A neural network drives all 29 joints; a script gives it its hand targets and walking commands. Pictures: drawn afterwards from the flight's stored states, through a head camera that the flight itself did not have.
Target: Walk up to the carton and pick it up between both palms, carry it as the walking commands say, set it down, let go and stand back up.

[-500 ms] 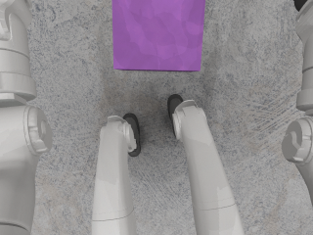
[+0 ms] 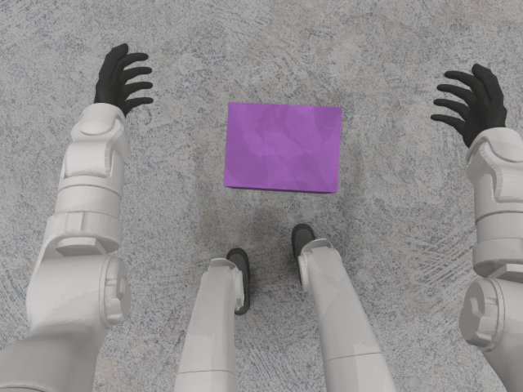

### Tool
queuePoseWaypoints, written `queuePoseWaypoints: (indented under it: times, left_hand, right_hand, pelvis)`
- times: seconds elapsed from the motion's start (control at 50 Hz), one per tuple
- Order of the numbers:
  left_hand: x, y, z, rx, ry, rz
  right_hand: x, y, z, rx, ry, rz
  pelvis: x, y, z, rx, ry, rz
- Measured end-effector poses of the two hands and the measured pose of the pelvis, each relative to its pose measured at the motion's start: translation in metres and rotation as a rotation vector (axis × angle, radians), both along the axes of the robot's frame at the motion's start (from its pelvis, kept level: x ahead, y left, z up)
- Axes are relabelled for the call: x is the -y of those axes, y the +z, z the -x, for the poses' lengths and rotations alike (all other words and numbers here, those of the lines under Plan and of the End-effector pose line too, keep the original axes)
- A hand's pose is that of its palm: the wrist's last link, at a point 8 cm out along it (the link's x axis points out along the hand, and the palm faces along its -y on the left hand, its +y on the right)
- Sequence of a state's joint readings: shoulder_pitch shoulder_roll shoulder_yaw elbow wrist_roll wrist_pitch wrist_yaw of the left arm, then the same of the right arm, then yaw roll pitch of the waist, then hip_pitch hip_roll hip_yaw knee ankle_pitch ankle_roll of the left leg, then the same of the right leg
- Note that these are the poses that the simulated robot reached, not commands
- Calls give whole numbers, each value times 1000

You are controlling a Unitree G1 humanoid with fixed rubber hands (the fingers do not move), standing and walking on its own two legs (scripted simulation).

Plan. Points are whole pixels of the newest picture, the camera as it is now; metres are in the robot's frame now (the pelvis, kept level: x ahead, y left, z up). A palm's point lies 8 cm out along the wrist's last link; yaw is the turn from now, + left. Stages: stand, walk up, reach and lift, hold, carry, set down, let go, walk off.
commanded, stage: let go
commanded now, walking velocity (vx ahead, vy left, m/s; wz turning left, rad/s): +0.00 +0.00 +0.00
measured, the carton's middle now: (281, 152) +0.48 -0.07 -0.58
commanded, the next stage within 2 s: stand in 1.14 s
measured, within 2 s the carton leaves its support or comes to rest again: neither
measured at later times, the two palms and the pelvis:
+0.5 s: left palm (51, 224) +0.35 +0.21 +0.01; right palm (508, 214) +0.29 -0.26 +0.01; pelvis +0.09 -0.02 +0.09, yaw +1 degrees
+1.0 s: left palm (11, 337) +0.25 +0.24 +0.04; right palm (494, 283) +0.24 -0.22 +0.03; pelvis +0.09 +0.01 +0.10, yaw -1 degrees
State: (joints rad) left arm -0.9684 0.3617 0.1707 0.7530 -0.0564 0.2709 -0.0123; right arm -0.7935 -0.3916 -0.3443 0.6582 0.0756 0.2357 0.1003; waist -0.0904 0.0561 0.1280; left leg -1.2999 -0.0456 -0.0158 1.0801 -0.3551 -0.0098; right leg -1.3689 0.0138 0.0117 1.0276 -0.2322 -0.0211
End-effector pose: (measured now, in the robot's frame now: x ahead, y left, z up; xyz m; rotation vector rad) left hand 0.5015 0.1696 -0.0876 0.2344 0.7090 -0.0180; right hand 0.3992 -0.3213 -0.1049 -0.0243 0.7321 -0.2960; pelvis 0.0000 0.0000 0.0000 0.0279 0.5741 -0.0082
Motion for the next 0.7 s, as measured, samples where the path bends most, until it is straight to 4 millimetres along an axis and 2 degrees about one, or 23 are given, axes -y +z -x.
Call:
queuePoseWaypoints:
  times: [0.1, 0.18, 0.28, 0.4, 0.48, 0.6, 0.7]
  left_hand:
    - [0, 17, 31, -8, 21, -15]
    - [1, 31, 59, -30, 43, -8]
    - [-7, 54, 90, -30, 68, -18]
    - [-27, 78, 116, -25, 106, -18]
    - [-38, 91, 143, -35, 92, -31]
    - [-43, 103, 193, -69, 75, -10]
    - [-43, 110, 221, -82, 71, 23]
  right_hand:
    - [1, 26, 18, -26, 79, 19]
    - [-6, 45, 37, -74, 131, 14]
    - [-24, 73, 55, -79, 190, 3]
    - [-49, 96, 74, -75, 244, 4]
    - [-63, 112, 98, -65, 232, -3]
    - [-74, 127, 140, -84, 192, -6]
    - [-80, 136, 158, -90, 184, 2]
  pelvis:
    - [4, 19, -18, 24, -2, -2]
    - [10, 36, -34, 81, -6, -5]
    - [17, 56, -55, 144, 0, -2]
    - [22, 72, -76, 212, 15, 3]
    - [21, 83, -88, 289, 19, 11]
    - [14, 97, -100, 413, 3, 20]
    - [7, 103, -100, 514, 0, 27]
